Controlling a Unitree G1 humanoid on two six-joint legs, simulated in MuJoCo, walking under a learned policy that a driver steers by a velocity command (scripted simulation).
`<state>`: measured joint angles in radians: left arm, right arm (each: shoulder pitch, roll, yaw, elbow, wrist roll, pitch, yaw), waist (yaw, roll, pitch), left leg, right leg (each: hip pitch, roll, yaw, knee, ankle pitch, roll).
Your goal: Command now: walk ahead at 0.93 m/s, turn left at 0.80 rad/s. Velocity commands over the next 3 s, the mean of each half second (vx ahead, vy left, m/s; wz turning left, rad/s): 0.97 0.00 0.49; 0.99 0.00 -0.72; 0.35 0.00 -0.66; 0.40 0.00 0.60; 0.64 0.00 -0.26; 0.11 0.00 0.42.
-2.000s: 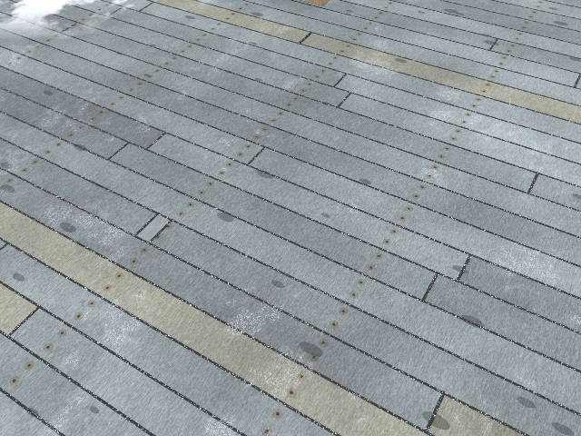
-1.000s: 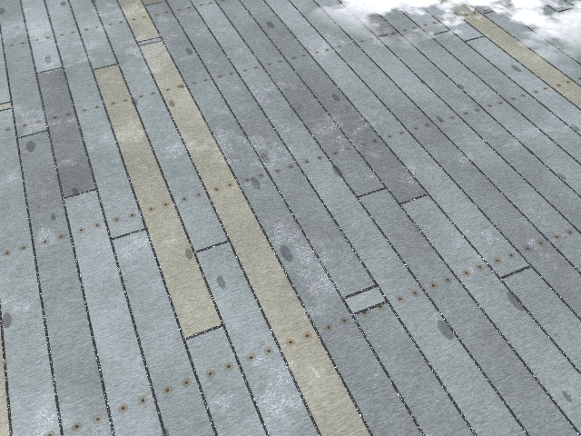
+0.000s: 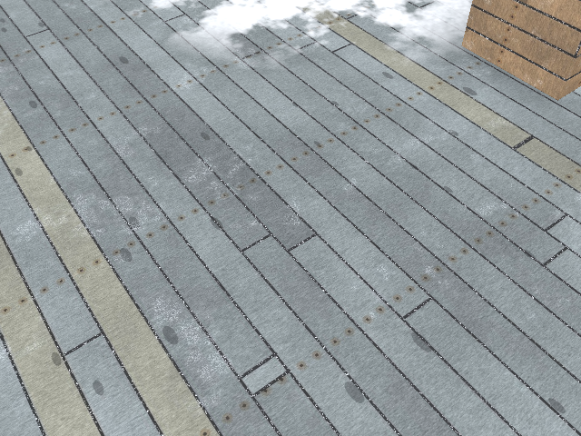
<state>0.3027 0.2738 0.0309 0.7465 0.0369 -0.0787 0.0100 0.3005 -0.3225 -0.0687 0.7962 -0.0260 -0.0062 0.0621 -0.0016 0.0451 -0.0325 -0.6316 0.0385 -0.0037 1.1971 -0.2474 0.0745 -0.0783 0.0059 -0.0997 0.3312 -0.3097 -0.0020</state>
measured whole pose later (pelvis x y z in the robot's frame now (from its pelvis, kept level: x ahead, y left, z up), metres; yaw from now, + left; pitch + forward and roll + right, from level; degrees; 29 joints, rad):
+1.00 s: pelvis +0.88 +0.19 +0.00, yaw -7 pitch +2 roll +0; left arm 0.49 0.29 0.07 0.90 0.00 -0.06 -0.02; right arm -0.05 -0.23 0.06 0.57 -0.05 -0.07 0.02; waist 0.12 0.00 0.02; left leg -0.71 0.13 -0.11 0.74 -0.03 -0.05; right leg -0.02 0.19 0.18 0.33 -0.30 -0.17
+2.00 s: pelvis +1.24 +0.20 -0.01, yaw -5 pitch +3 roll -2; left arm 0.13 0.29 0.05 0.68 0.06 -0.01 -0.01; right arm 0.41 -0.28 -0.06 0.76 -0.02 0.03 0.03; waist -0.07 -0.05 -0.06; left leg -0.24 -0.04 0.03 0.60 -0.41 0.10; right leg -0.56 -0.07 -0.02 1.04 -0.33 0.05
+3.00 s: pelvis +1.71 +0.17 -0.02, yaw -1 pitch +1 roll +0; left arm 0.19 0.27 0.04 0.77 0.02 0.03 0.04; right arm 0.24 -0.26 -0.05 0.69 -0.01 0.03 0.01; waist -0.01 -0.02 0.07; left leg -0.34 -0.05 0.03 0.64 -0.28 0.08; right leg -0.29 0.04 -0.15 0.89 -0.47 -0.04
